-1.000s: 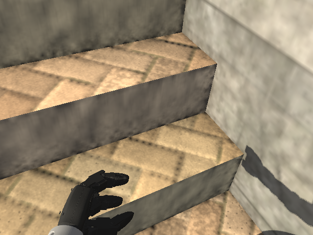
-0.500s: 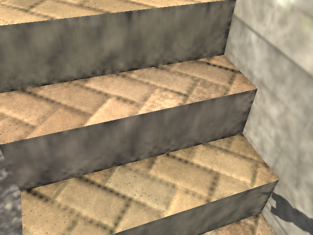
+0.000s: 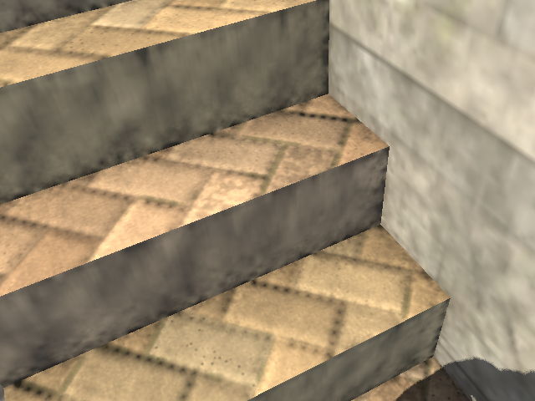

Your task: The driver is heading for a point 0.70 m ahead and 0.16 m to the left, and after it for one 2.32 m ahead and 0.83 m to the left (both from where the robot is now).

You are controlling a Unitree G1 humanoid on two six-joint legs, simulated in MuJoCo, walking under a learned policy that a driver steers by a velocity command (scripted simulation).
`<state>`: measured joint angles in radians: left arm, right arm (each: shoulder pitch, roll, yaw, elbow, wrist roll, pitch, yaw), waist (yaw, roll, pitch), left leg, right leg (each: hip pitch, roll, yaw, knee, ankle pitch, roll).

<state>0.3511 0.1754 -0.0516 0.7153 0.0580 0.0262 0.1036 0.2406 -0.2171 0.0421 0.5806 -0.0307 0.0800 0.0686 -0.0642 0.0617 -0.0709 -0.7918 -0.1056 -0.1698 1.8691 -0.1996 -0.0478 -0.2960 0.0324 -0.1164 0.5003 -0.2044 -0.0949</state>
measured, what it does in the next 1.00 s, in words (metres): steps on the spot: left foot, then right foot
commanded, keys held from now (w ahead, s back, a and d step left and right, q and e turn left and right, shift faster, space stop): w+shift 0.70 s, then shift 0.30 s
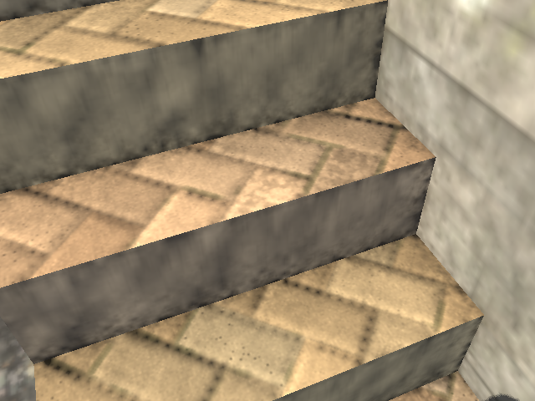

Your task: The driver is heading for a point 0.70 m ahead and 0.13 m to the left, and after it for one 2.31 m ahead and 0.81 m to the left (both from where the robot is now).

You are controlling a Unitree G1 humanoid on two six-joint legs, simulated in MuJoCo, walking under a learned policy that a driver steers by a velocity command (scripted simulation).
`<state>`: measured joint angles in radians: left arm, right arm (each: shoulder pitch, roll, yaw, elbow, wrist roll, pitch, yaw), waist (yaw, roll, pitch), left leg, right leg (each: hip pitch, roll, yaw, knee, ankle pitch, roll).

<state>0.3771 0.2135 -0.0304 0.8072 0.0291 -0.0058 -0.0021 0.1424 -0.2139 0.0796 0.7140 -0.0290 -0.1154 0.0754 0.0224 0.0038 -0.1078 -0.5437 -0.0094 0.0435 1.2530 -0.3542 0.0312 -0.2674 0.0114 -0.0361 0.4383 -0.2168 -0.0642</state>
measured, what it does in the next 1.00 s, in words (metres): climbs: left foot, then right foot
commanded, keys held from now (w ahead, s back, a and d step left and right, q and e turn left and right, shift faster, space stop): shift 0.28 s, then w+shift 0.26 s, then w+q+shift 0.46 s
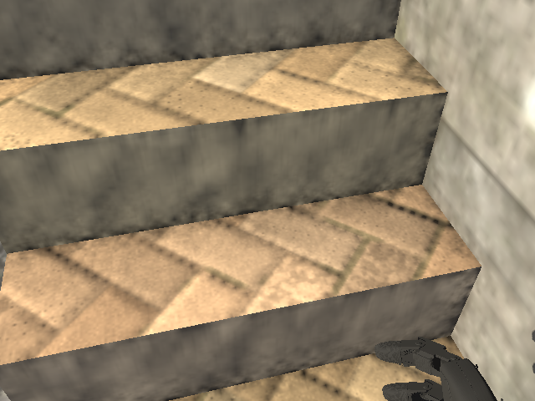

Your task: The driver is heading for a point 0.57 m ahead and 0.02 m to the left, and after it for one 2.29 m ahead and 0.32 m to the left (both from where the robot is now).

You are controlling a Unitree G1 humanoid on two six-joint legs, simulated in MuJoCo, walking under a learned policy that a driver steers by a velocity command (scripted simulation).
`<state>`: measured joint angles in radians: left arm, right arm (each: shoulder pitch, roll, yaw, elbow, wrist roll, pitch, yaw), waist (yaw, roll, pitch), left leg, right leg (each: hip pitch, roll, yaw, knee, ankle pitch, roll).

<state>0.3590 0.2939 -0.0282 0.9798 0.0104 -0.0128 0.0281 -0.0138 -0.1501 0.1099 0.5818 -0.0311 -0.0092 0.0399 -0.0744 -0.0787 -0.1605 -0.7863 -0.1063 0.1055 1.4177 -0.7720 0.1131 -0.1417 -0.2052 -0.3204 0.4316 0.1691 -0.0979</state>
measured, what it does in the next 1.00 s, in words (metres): climbs: right foot, then left foot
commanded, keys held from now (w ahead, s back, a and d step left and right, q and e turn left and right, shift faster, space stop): w+q+shift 0.14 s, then w+shift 0.44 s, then w+e+shift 0.22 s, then e+shift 0.20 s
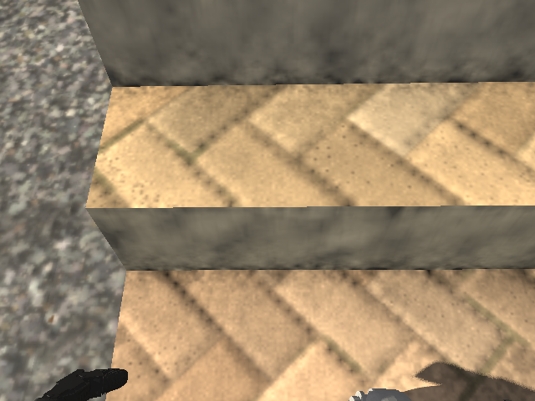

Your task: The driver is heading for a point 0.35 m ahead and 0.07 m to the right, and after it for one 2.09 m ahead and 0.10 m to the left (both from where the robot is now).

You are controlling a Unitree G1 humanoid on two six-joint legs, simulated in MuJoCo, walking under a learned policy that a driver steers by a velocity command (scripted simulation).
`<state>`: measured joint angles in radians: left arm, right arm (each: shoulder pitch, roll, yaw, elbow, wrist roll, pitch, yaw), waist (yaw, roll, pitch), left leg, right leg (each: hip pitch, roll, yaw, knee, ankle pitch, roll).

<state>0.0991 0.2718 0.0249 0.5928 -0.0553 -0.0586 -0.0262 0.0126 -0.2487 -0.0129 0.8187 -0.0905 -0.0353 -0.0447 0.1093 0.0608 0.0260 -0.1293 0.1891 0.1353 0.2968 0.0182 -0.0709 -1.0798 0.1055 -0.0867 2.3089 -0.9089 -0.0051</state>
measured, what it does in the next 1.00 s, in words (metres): climbs: right foot 0.21 m higher, then left foot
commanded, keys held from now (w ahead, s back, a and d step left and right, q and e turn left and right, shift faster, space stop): e+shift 0.34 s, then shift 0.22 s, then q+shift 0.44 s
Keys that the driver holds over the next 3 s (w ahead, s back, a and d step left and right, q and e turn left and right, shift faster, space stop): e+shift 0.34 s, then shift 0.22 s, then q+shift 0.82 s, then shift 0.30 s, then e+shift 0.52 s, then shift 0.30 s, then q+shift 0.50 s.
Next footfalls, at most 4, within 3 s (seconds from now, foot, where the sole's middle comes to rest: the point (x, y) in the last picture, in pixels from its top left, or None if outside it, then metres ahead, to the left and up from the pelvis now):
0.06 right None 0.02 -0.07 -0.57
0.28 left None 0.14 0.08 -0.57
0.68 right None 0.16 -0.23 -0.57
1.08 left None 0.14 0.09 -0.57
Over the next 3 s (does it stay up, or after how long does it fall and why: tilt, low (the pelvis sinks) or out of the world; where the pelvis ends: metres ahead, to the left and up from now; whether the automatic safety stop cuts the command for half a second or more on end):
stays up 0.09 -0.03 0.17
